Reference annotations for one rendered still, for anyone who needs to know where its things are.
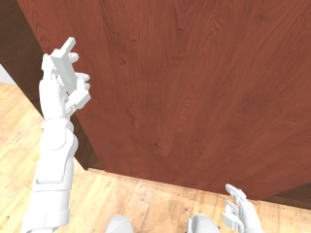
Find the robot right thigh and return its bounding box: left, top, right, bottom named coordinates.
left=187, top=215, right=221, bottom=233

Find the wardrobe door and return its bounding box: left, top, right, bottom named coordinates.
left=17, top=0, right=311, bottom=201
left=272, top=182, right=311, bottom=203

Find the left robot forearm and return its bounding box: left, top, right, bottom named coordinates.
left=19, top=117, right=79, bottom=233

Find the left robot hand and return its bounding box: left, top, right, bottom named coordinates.
left=39, top=52, right=91, bottom=121

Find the robot thigh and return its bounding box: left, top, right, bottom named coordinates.
left=104, top=216, right=134, bottom=233
left=187, top=215, right=221, bottom=233

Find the handle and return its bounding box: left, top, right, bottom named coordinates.
left=50, top=37, right=90, bottom=95

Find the right robot hand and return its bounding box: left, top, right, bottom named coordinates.
left=223, top=183, right=261, bottom=233

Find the robot left thigh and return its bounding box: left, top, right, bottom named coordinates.
left=104, top=216, right=134, bottom=233

